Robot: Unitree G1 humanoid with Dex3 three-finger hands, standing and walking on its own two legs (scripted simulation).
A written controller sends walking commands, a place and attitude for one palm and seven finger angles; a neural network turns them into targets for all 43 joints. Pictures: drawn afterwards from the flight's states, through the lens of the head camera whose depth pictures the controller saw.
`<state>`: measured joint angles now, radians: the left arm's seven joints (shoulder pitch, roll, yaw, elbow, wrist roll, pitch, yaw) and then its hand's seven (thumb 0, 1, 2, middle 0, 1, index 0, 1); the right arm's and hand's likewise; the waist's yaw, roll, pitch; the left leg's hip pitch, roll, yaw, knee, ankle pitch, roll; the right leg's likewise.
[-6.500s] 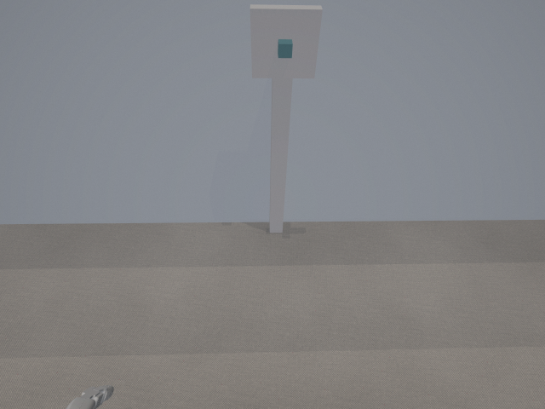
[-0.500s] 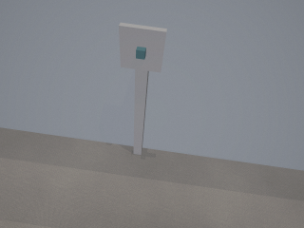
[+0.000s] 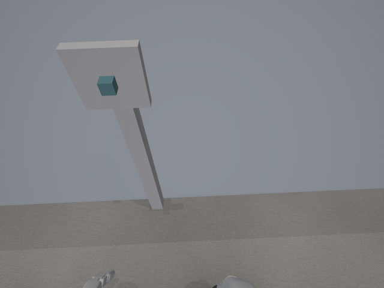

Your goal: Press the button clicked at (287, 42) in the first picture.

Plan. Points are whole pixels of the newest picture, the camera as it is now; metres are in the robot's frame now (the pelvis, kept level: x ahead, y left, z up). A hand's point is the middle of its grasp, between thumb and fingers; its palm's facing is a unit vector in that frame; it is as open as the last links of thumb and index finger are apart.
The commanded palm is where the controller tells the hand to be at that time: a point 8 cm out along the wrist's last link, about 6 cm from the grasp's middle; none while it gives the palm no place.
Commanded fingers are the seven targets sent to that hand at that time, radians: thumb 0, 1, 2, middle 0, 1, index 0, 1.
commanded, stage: come to a stop and stand still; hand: left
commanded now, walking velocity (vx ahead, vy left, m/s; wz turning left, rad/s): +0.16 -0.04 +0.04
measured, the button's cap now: (108, 84) +0.55 +0.21 +0.12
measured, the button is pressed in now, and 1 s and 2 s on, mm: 0 0 0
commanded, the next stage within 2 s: look again from close up in 1.00 s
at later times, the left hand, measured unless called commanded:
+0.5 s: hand out of the picture +0.06 +0.18 -0.17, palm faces +0.10 -0.98 -0.18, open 7.3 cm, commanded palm none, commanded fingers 0.00 0.90 0.90 -0.20 -0.30 -0.20 -0.30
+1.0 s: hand out of the picture +0.02 +0.13 -0.16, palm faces +0.03 -0.99 -0.15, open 7.4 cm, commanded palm none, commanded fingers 0.00 0.90 0.90 -0.20 -0.30 -0.20 -0.30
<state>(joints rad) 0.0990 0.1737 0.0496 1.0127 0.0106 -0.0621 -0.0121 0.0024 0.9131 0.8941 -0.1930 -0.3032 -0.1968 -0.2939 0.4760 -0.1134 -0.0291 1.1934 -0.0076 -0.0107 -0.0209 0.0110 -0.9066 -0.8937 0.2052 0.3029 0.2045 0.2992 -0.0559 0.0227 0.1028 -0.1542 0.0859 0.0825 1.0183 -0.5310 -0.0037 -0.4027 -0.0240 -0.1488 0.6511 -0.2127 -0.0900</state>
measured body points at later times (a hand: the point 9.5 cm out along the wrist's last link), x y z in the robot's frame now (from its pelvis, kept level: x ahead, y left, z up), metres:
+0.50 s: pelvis +0.05 +0.00 +0.01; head +0.07 +0.01 +0.46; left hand +0.06 +0.23 -0.15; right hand +0.13 -0.22 -0.13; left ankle +0.10 +0.12 -0.72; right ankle +0.06 -0.09 -0.70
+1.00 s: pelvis +0.01 -0.03 +0.02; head -0.01 -0.02 +0.47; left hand +0.02 +0.18 -0.15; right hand -0.02 -0.26 -0.14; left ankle +0.10 +0.11 -0.72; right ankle +0.00 -0.13 -0.72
